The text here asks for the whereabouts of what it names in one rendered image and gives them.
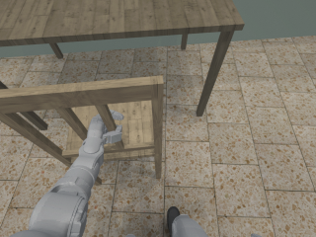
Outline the robot right shin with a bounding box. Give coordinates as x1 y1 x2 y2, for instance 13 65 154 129
172 214 189 237

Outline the left robot hand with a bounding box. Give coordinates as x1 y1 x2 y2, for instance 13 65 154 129
87 110 124 145

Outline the robot left forearm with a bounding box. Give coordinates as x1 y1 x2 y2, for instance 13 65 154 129
28 136 104 230

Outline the right robot thigh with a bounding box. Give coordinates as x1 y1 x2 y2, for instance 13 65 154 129
172 218 208 237

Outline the chair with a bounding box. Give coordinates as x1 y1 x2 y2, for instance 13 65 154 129
0 75 164 186

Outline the robot left upper arm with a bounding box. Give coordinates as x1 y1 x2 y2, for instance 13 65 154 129
9 192 89 237

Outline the table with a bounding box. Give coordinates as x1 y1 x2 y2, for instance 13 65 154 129
0 0 245 130

